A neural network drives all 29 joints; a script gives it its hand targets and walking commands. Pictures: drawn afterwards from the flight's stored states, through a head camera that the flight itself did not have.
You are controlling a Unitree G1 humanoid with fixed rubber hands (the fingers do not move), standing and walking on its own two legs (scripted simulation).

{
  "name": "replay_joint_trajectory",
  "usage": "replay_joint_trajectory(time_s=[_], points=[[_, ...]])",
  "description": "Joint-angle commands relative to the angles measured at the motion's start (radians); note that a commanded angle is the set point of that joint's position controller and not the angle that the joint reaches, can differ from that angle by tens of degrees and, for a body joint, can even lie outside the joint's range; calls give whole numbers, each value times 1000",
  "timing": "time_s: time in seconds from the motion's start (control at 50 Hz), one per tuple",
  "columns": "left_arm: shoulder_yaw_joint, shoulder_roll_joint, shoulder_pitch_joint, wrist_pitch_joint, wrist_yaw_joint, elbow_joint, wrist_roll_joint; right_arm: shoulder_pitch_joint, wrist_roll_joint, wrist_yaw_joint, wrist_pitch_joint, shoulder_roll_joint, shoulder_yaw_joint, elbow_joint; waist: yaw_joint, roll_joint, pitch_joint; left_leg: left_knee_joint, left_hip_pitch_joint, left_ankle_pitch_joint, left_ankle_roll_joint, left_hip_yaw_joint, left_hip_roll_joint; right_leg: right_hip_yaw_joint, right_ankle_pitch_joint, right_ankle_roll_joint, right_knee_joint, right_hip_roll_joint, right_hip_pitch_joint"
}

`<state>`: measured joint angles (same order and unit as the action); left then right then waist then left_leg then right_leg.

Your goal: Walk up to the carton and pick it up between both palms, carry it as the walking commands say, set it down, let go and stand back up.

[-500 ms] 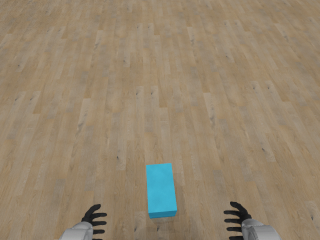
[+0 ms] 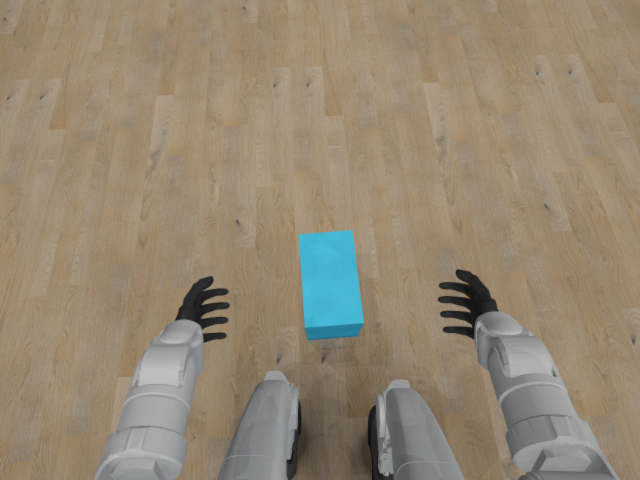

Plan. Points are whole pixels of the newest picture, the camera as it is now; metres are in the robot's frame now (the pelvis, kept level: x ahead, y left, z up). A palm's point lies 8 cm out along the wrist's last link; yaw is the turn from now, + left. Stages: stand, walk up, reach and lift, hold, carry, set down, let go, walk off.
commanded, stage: reach and lift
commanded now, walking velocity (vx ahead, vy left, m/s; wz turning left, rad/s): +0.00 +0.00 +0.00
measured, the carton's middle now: (329, 287) +0.50 +0.01 -0.59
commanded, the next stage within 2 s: none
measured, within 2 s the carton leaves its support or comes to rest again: neither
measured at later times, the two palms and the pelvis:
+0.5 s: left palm (218, 233) +0.45 +0.19 -0.12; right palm (436, 231) +0.46 -0.15 -0.12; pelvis +0.00 +0.00 -0.03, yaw -1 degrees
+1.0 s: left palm (227, 219) +0.50 +0.20 -0.18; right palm (416, 219) +0.50 -0.13 -0.18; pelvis +0.01 +0.00 -0.05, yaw -1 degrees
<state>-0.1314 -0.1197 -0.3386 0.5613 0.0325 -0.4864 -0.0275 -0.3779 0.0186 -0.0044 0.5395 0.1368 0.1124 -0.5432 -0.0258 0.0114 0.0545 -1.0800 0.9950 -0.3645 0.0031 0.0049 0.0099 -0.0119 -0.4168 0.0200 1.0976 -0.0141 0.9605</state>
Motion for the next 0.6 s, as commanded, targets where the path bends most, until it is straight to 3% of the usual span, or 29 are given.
replay_joint_trajectory(time_s=[0.0, 0.02, 0.04, 0.06, 0.08, 0.1, 0.16, 0.18, 0.2, 0.22, 0.24, 0.26, 0.32, 0.36, 0.38, 0.4, 0.42, 0.44, 0.46, 0.48, 0.5, 0.52, 0.56, 0.58], points=[[-26, -87, -305, -14, 23, 61, 12, -285, 9, -13, -19, 99, 41, 38, 9, -8, -506, 169, -319, -119, -16, 25, -49, 60, -132, -37, -193, 53, -93], [-25, -84, -379, -15, 29, 51, 10, -354, -4, -18, -29, 98, 42, 42, 2, -41, -518, 166, -328, -132, -18, 18, -49, 55, -127, -40, -184, 49, -60], [-44, -86, -382, -17, 33, -21, 9, -357, 16, -25, -25, 96, 55, -29, 5, -39, -507, 163, -304, -126, -26, 26, -51, 66, -134, -37, -176, 51, -62], [-36, -75, -403, -29, 38, -37, 14, -378, 24, -29, -42, 103, 73, -28, 23, -25, -503, 161, -320, -86, -23, 14, -55, 62, -90, -40, -175, 59, -41], [-43, -58, -434, -46, 38, -42, 7, -414, 12, -33, -52, 95, 70, -29, 2, -65, -550, 157, -320, -78, -26, 20, -57, 56, -84, -40, -177, 58, -36], [-49, -75, -471, -67, 46, -54, 6, -425, 31, -35, -69, 105, 93, -52, 29, -44, -584, 150, -338, -49, -25, 8, -53, 65, -48, -34, -162, 63, -29], [-80, -69, -556, -118, 58, -97, -4, -527, 25, -52, -120, 79, 77, -64, -2, -8, -649, 133, -301, -19, -25, 14, -65, 67, -42, -20, -148, 68, -11], [-89, -86, -600, -149, 58, -84, -22, -573, 35, -60, -143, 101, 105, -50, 2, -20, -658, 121, -253, 11, -28, 22, -66, 63, 0, -15, -139, 69, 10], [-99, -87, -594, -150, 62, -154, -14, -567, 12, -64, -149, 67, 80, -99, -14, -14, -696, 119, -278, 27, -30, 20, -66, 66, 6, -9, -129, 68, 1], [-109, -86, -597, -174, 65, -151, -20, -569, 24, -73, -163, 76, 98, -115, -7, -26, -691, 114, -241, 35, -32, 38, -73, 65, 18, -7, -136, 73, 2], [-99, -83, -646, -188, 61, -176, 2, -623, 20, -80, -182, 82, 91, -126, 5, 0, -727, 105, -242, 23, -33, 31, -74, 77, -3, -4, -120, 76, 15], [-122, -111, -691, -216, 65, -132, -13, -671, 7, -85, -204, 82, 101, -81, -10, -12, -774, 95, -238, 43, -32, 36, -77, 64, 22, -3, -113, 76, 8], [-118, -137, -781, -270, 69, -151, -4, -734, -13, -108, -248, 77, 89, -128, -12, -28, -874, 80, -231, 112, -36, 34, -82, 76, 80, 9, -81, 89, 28], [-109, -97, -766, -303, 65, -173, 1, -741, -20, -118, -284, 77, 96, -122, 10, -25, -974, 61, -262, 208, -34, 31, -86, 79, 162, 8, -79, 104, 21], [-128, -128, -761, -316, 66, -206, -6, -746, -26, -123, -294, 72, 83, -153, -16, -19, -981, 51, -233, 216, -36, 45, -86, 78, 169, 18, -70, 102, 9], [-142, -137, -758, -337, 64, -226, -16, -747, -12, -128, -315, 85, 92, -165, -9, -10, -964, 44, -179, 259, -36, 43, -87, 79, 220, 22, -59, 107, 22], [-129, -134, -825, -365, 56, -174, 2, -779, -7, -134, -340, 84, 123, -140, 15, -23, -997, 43, -191, 296, -30, 40, -95, 75, 250, 18, -56, 114, 31], [-122, -129, -819, -374, 55, -216, 4, -794, -5, -135, -349, 73, 104, -166, -2, -18, -964, 45, -168, 296, -32, 38, -91, 76, 238, 20, -53, 118, 59], [-143, -151, -828, -391, 51, -214, 1, -794, -1, -137, -367, 68, 107, -142, 6, 20, -1061, 26, -170, 349, -31, 45, -95, 78, 296, 30, -49, 120, 10], [-128, -137, -825, -402, 45, -206, 6, -806, -16, -134, -380, 60, 108, -143, -17, -19, -1072, 27, -189, 399, -31, 43, -98, 70, 331, 25, -39, 120, 22], [-133, -154, -882, -410, 43, -251, 16, -846, -19, -138, -385, 67, 102, -176, -12, -18, -1041, 24, -177, 364, -29, 33, -93, 67, 270, 28, -42, 116, 82], [-159, -163, -889, -428, 40, -216, -7, -854, -17, -135, -399, 53, 100, -153, -37, -16, -1065, 22, -140, 407, -31, 44, -96, 59, 335, 30, -35, 117, 36], [-168, -163, -919, -443, 34, -255, -9, -881, -4, -135, -415, 48, 111, -158, -23, -11, -1057, 16, -148, 478, -28, 30, -90, 54, 367, 32, -38, 121, 97], [-173, -175, -968, -450, 31, -222, -9, -901, -3, -139, -420, 66, 124, -165, -36, -53, -1118, 17, -172, 459, -34, 35, -93, 47, 341, 24, -40, 117, 77]])
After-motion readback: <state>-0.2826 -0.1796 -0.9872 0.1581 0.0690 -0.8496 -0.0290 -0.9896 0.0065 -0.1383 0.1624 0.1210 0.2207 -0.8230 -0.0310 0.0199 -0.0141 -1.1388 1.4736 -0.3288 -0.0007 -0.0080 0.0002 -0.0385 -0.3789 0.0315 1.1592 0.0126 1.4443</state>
